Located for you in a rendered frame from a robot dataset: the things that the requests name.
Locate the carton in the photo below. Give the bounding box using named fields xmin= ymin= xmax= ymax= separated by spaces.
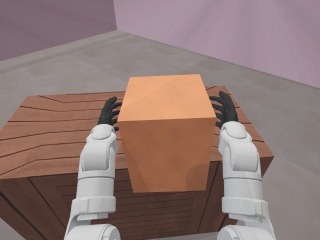
xmin=117 ymin=74 xmax=217 ymax=193

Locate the pedestal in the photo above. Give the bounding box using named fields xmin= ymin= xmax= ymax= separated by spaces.
xmin=0 ymin=86 xmax=275 ymax=240

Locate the right robot upper arm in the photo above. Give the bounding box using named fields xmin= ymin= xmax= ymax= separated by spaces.
xmin=217 ymin=225 xmax=274 ymax=240

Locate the robot right hand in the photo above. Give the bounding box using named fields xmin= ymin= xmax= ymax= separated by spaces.
xmin=209 ymin=91 xmax=239 ymax=129

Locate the right robot forearm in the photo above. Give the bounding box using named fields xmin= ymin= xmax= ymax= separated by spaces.
xmin=218 ymin=121 xmax=276 ymax=240

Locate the left robot upper arm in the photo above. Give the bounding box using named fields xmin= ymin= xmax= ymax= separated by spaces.
xmin=65 ymin=224 xmax=121 ymax=240

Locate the robot left hand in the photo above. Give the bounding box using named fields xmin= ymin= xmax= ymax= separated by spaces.
xmin=97 ymin=96 xmax=123 ymax=132

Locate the left robot forearm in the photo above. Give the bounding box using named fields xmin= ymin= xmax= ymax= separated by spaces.
xmin=64 ymin=124 xmax=118 ymax=240

